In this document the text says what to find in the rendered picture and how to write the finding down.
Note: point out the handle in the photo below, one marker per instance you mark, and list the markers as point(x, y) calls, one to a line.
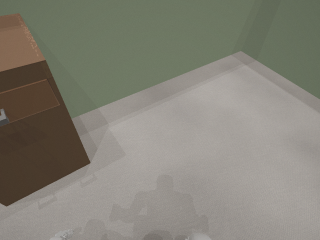
point(3, 118)

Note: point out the drawer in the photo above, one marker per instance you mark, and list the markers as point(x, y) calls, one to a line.
point(26, 100)

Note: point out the cabinet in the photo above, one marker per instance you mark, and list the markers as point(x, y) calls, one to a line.
point(41, 148)

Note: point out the left robot hand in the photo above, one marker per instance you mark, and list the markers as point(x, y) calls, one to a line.
point(63, 235)

